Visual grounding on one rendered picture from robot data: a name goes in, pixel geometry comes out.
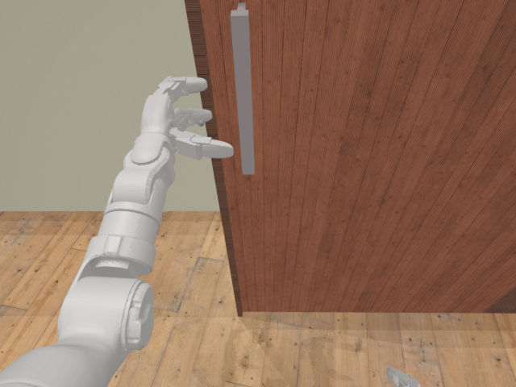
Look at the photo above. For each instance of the robot left upper arm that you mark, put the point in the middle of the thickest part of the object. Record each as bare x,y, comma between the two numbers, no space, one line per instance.
103,320

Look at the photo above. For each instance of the robot left hand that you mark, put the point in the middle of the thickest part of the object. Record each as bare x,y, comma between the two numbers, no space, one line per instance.
159,117

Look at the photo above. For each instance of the left robot forearm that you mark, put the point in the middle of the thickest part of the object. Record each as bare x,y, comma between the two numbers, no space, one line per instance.
124,247

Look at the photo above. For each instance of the robot right hand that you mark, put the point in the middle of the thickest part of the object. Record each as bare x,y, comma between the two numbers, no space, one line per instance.
400,379

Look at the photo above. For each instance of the handle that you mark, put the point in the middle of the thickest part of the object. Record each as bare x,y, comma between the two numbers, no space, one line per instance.
243,84

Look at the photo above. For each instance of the wardrobe door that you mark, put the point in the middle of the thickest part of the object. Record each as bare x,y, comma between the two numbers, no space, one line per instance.
385,153
509,298

